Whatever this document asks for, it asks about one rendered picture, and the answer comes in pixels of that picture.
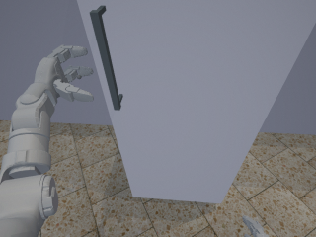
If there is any robot left hand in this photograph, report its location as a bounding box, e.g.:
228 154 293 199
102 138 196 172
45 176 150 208
34 44 94 102

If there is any robot left forearm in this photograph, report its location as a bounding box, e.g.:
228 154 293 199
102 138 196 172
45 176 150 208
0 82 58 185

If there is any fridge door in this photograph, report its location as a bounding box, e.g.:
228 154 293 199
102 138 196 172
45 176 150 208
77 0 316 204

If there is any handle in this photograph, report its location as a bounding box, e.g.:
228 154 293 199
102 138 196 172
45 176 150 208
90 5 123 111

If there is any robot right hand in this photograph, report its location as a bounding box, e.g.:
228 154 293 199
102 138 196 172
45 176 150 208
242 215 270 237

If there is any left robot upper arm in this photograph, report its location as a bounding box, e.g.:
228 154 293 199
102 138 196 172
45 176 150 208
0 174 59 237

